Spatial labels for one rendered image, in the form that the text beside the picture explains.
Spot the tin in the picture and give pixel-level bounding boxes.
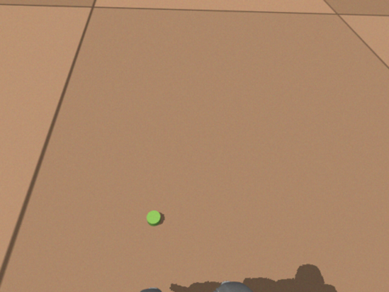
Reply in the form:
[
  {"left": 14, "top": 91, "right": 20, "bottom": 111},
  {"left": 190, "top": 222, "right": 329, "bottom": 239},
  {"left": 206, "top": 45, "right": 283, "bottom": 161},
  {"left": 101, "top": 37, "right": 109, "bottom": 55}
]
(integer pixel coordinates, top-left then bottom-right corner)
[{"left": 146, "top": 210, "right": 161, "bottom": 226}]

